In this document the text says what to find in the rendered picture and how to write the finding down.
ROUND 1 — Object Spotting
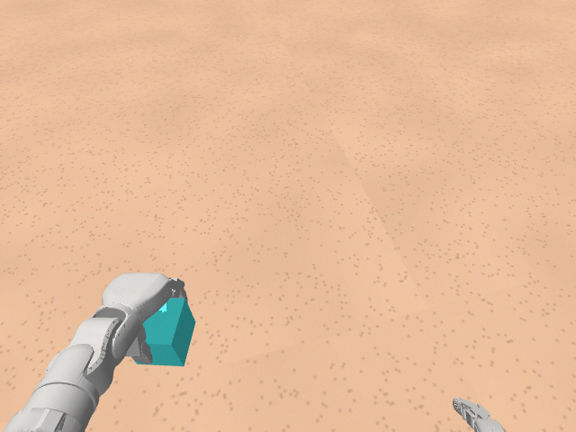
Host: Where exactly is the cube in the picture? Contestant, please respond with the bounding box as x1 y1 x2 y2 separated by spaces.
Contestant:
133 298 195 366

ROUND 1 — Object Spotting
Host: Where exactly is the left robot hand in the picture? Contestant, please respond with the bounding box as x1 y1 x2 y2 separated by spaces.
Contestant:
102 273 188 364

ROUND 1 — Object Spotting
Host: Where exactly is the left robot arm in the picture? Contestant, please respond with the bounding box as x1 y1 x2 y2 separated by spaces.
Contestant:
3 303 140 432

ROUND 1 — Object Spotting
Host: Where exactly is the right robot hand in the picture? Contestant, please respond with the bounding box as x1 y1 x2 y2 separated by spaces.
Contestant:
453 398 505 432

